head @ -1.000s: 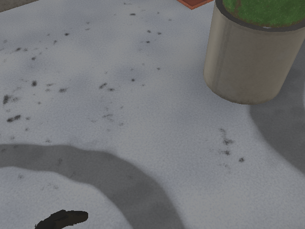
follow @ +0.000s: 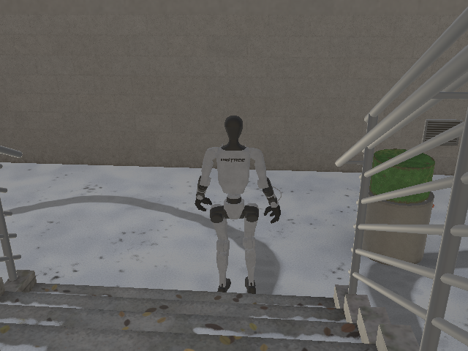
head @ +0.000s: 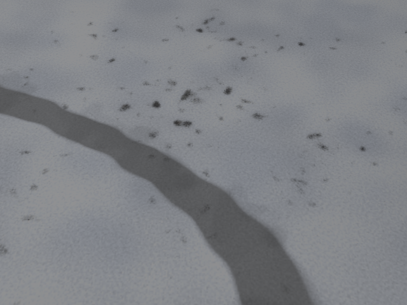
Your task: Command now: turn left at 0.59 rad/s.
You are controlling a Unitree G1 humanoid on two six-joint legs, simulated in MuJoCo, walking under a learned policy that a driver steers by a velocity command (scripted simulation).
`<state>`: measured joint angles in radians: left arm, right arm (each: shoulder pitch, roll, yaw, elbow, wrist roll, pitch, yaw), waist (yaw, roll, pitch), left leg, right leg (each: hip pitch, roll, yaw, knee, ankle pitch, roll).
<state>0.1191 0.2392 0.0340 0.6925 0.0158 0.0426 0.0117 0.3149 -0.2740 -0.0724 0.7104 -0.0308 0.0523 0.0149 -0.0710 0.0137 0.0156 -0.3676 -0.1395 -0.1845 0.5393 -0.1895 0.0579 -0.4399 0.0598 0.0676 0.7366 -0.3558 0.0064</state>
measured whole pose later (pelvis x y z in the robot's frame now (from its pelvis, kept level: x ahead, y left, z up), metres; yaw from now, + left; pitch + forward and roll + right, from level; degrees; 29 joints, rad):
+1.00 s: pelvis +0.04 -0.02 +0.00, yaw +32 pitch +1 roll +0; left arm 0.18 0.27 0.04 0.74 0.01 0.06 0.00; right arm 0.29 -0.27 -0.04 0.75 -0.03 0.03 0.01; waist -0.03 0.00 0.03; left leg -0.26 -0.12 -0.15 0.49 -0.24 0.06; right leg -0.38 0.01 0.04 0.76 -0.38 0.01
